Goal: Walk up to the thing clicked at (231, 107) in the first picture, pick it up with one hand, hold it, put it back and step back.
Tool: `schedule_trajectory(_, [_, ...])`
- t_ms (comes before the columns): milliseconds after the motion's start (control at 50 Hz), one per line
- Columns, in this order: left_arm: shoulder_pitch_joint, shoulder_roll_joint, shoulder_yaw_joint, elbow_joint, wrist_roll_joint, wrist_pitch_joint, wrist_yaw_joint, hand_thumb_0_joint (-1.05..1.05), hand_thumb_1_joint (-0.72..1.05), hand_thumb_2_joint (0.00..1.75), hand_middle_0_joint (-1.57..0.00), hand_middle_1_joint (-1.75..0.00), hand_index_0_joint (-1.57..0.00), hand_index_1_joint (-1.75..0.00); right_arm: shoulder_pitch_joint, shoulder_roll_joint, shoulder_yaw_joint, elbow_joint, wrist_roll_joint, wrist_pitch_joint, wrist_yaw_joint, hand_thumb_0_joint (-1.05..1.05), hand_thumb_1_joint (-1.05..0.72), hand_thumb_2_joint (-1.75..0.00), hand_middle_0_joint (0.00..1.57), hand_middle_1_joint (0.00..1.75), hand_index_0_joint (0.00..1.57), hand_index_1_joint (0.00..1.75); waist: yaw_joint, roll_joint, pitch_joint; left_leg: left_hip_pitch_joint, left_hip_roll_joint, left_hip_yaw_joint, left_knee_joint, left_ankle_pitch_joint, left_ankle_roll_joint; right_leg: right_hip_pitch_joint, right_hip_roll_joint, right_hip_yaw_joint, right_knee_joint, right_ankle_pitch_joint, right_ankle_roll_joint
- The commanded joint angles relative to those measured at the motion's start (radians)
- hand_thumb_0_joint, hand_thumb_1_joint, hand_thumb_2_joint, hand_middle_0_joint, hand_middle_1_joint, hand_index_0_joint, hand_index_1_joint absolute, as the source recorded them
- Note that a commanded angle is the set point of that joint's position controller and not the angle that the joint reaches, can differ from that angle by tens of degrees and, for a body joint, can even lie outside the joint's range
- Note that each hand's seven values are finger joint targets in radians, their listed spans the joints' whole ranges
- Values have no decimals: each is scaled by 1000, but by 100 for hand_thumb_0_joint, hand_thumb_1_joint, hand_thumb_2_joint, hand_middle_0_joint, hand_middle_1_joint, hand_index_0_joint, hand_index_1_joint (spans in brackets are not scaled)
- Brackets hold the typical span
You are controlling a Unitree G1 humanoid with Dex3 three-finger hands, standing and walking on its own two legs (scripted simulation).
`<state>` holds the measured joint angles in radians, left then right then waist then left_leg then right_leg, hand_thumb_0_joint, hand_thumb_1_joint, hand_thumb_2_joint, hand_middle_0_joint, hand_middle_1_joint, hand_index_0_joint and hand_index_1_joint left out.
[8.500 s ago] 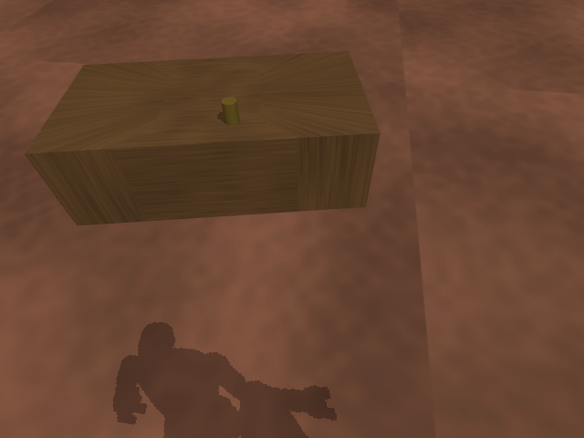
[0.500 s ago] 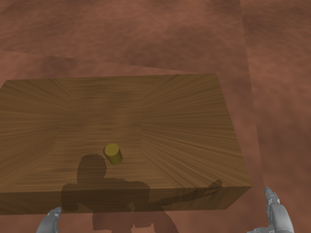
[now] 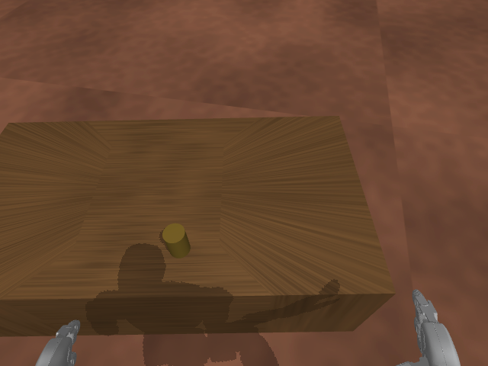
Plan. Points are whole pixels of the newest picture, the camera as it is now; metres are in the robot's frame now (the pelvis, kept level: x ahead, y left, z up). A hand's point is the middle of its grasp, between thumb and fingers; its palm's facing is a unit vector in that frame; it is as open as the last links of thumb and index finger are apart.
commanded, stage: go down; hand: left
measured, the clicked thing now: (177, 241) +0.47 +0.20 -0.27
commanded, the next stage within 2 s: approach in 1.68 s
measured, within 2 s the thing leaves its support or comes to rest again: neither
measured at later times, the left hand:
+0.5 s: hand (63, 288) +0.27 +0.32 -0.03, palm faces +0.15 -0.96 -0.23, open 17.5 cm
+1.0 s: hand (47, 242) +0.33 +0.36 +0.01, palm faces +0.15 -0.98 -0.12, open 17.4 cm
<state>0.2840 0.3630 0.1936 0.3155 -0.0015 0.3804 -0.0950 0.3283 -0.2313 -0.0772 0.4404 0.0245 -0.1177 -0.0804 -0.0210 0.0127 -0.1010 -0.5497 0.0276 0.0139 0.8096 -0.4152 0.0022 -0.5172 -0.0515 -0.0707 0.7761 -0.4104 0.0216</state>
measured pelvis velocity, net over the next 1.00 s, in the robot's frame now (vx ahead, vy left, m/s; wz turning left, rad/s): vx -0.03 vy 0.01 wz -0.02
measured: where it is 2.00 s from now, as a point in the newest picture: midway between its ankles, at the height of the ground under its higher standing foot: outside the picture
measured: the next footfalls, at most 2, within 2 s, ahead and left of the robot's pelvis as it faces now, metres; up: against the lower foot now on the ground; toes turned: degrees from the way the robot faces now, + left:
none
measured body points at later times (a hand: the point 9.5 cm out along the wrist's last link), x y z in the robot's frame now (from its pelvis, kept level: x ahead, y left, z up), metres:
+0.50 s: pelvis -0.01 +0.00 -0.01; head +0.03 +0.01 +0.44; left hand +0.26 +0.37 -0.01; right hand +0.14 -0.26 -0.05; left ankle -0.01 +0.11 -0.71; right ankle -0.02 -0.13 -0.71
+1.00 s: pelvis -0.03 +0.01 -0.02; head +0.04 +0.04 +0.43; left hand +0.32 +0.41 +0.02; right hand +0.12 -0.26 -0.05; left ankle -0.01 +0.11 -0.71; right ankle -0.02 -0.13 -0.71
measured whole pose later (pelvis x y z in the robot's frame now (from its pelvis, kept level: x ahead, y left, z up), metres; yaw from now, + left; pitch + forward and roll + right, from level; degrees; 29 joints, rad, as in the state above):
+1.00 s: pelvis -0.03 +0.01 -0.02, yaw -1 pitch +13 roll -2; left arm -0.46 0.75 0.51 1.10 -0.09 -0.11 -0.46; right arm 0.34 -0.26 0.02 0.36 0.02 -0.18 -0.07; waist -0.09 -0.03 -0.10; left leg -0.75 0.05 0.01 0.93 -0.42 0.01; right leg -0.70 -0.03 -0.06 0.87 -0.39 0.02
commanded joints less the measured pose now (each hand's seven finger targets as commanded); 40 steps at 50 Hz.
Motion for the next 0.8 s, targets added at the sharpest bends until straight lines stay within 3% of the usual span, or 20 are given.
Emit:
schedule_trajectory(0, [-23,226,110,-184,-2,-35,-3,0,-61,6,-8,-5,-6,-6,-17,-136,-52,-198,4,-58,-16,0,55,-4,5,5,5,5,8,51,-114,84,-30,-13,-111,238,-1,42,43,9,-95,207,-29])
schedule_trajectory(60, [-43,252,130,-199,-5,-39,-12,0,-60,7,-7,-5,-6,-6,-5,-141,-47,-256,7,-62,-18,0,55,-4,5,5,5,5,4,50,-137,79,-25,-21,-99,273,-3,44,45,8,-73,237,-29])
schedule_trajectory(80, [-87,238,107,-230,-8,-45,-17,0,-61,7,-7,-5,-5,-6,37,-109,-22,-207,6,-57,-20,0,55,-4,5,5,5,5,-2,62,-119,79,-28,-18,-92,261,-1,25,42,10,-76,231,-29])
schedule_trajectory(140, [-135,307,170,-214,-16,-61,-23,0,-60,8,-7,-5,-5,-7,8,-134,-16,-344,12,-72,-31,0,55,-4,5,5,5,5,-9,32,-162,77,-29,-19,-77,247,5,49,38,19,-69,230,-22])
schedule_trajectory(200, [-267,367,207,-217,-25,-87,-38,0,-61,8,-6,-5,-5,-7,34,-142,-26,-338,13,-78,-49,0,55,-4,5,5,5,5,-21,78,-168,103,-30,-24,-81,239,4,41,34,22,-69,223,-26])
schedule_trajectory(240, [-306,383,221,-144,-42,-105,-59,0,-58,8,-6,-5,-5,-6,107,-118,-14,-257,14,-81,-53,0,56,-4,5,5,5,5,-23,99,-122,75,-31,-20,-71,232,3,12,30,25,-66,223,-24])
schedule_trajectory(300, [-396,425,244,-60,-56,-133,-102,0,-57,7,-6,-4,-5,-5,84,-149,-44,-251,17,-93,-54,0,55,-4,5,5,5,5,-29,98,-133,89,-32,-19,-72,234,6,11,30,28,-67,228,-25])
schedule_trajectory(320, [-414,443,257,-33,-63,-140,-120,0,-57,6,-6,-4,-5,-5,48,-160,-38,-292,18,-103,-52,0,55,-4,5,5,5,5,-20,103,-151,90,-29,-22,-73,251,4,19,32,26,-62,238,-27])
schedule_trajectory(340, [-458,437,239,14,-66,-149,-141,0,-56,6,-6,-3,-5,-4,69,-119,-2,-221,17,-99,-46,0,55,-5,5,5,5,5,-16,116,-129,76,-28,-27,-77,241,3,3,35,21,-61,221,-30])
schedule_trajectory(360, [-450,432,246,81,-73,-156,-160,0,-58,6,-6,-3,-5,-4,33,-159,-28,-292,19,-110,-47,0,54,-5,5,5,5,5,-23,81,-145,79,-24,-30,-75,267,5,13,37,18,-57,242,-29])
schedule_trajectory(400, [-518,477,257,126,-77,-187,-197,0,-57,4,-6,-3,-6,-3,66,-122,14,-233,19,-105,-38,0,55,-5,5,5,5,5,-7,82,-156,72,-29,-27,-66,274,9,17,34,22,-58,250,-29])
schedule_trajectory(440, [-535,501,275,223,-84,-218,-230,0,-59,3,-7,-3,-6,-4,1,-173,-34,-275,20,-116,-36,0,55,-4,5,5,5,5,-6,74,-165,69,-23,-31,-72,285,5,11,39,19,-51,248,-32])
schedule_trajectory(460, [-575,497,265,257,-88,-237,-248,0,-61,1,-7,-3,-7,-4,17,-166,-15,-266,15,-117,-31,0,54,-5,5,5,5,5,-12,75,-182,75,-19,-32,-69,298,5,8,40,21,-45,255,-33])
schedule_trajectory(500, [-632,551,298,302,-93,-290,-271,0,-60,3,-6,-4,-7,-4,34,-156,-9,-230,16,-115,-22,0,55,-4,5,5,5,5,5,73,-169,57,-22,-27,-63,292,5,2,41,22,-40,249,-34])
schedule_trajectory(540, [-653,597,334,361,-96,-335,-290,0,-61,3,-7,-4,-7,-4,22,-197,-40,-271,13,-126,-18,0,55,-5,5,5,5,5,-2,69,-244,89,-14,-33,-51,360,4,25,43,22,-23,302,-33])
schedule_trajectory(580, [-761,637,347,359,-95,-383,-307,0,-59,4,-6,-4,-6,-4,11,-182,-21,-284,11,-124,-11,0,55,-5,5,5,5,5,-4,104,-280,121,-9,-37,-46,392,1,9,44,24,-18,304,-35])
schedule_trajectory(620, [-741,606,336,481,-98,-409,-319,0,-58,5,-6,-4,-6,-4,14,-185,-29,-238,8,-122,-7,0,55,-5,5,5,5,5,-11,90,-239,91,-6,-37,-44,385,1,-15,45,24,-15,296,-36])
schedule_trajectory(680, [-851,667,349,472,-91,-465,-324,0,-59,6,-6,-4,-6,-5,7,-196,-31,-266,4,-123,-4,0,55,-5,5,5,5,5,-24,109,-251,93,-10,-30,-51,318,2,-25,44,30,-25,256,-38])
schedule_trajectory(700, [-899,714,374,465,-91,-480,-329,0,-56,7,-5,-4,-5,-5,7,-182,-8,-261,4,-118,-4,0,56,-5,5,5,5,5,-18,109,-264,79,-15,-26,-47,282,5,-24,41,34,-33,240,-36])
schedule_trajectory(780, [-938,730,373,536,-95,-517,-345,0,-53,7,-5,-5,-5,-5,29,-199,-23,-211,0,-119,-3,0,56,-4,5,5,5,5,-39,153,-235,60,-11,-30,-60,185,1,-82,46,31,-32,166,-41])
